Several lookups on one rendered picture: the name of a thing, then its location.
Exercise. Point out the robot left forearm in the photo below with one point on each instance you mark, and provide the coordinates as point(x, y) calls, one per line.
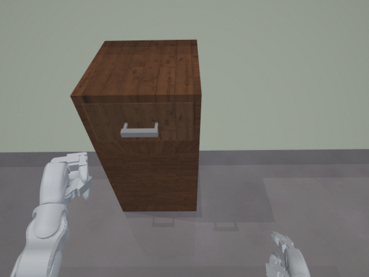
point(46, 236)

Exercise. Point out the robot left hand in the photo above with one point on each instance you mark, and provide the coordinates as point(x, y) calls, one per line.
point(56, 179)

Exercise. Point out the drawer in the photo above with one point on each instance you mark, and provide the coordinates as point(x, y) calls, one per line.
point(175, 120)

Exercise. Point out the cabinet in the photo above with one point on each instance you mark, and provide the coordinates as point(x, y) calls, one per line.
point(146, 175)

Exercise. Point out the robot right hand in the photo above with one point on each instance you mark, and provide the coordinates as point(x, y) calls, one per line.
point(292, 264)

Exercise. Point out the handle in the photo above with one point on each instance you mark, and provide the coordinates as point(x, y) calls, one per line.
point(145, 132)

